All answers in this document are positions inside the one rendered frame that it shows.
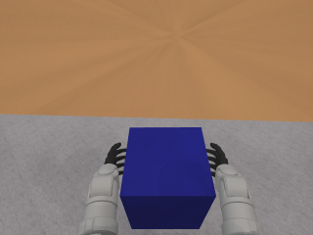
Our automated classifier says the carton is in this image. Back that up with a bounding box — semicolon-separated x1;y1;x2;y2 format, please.
119;127;216;229

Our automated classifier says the left robot hand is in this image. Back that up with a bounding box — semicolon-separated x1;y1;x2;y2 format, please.
104;142;127;175

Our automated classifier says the right robot hand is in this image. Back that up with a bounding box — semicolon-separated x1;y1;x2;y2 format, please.
206;142;228;177

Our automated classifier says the robot left forearm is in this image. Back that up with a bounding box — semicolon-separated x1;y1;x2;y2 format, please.
76;164;119;235

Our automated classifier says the robot right forearm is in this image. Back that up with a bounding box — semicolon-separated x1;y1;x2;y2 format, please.
215;164;265;235

